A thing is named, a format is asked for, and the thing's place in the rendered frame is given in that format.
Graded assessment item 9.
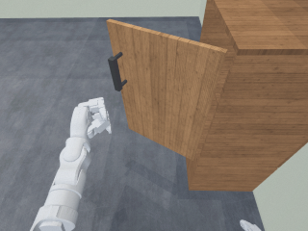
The handle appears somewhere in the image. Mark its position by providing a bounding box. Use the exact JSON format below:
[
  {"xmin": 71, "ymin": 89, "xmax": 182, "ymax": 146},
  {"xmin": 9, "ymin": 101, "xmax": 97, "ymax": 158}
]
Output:
[{"xmin": 108, "ymin": 52, "xmax": 127, "ymax": 91}]

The right robot hand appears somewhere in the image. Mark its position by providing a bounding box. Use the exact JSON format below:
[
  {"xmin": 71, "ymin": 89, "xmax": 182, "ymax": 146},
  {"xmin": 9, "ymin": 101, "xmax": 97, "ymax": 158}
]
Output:
[{"xmin": 240, "ymin": 219, "xmax": 261, "ymax": 231}]

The robot left forearm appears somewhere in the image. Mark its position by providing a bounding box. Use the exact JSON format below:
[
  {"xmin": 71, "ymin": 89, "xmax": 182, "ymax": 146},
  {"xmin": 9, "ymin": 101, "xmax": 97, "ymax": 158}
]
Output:
[{"xmin": 30, "ymin": 137, "xmax": 91, "ymax": 231}]

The cupboard door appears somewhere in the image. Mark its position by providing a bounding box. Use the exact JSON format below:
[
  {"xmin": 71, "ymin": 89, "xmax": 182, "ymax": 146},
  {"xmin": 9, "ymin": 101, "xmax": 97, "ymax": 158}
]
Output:
[{"xmin": 106, "ymin": 19, "xmax": 227, "ymax": 161}]

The left robot hand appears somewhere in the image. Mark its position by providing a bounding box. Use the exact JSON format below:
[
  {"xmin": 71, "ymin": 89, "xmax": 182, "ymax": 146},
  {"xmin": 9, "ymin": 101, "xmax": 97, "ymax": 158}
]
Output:
[{"xmin": 70, "ymin": 97, "xmax": 113, "ymax": 142}]

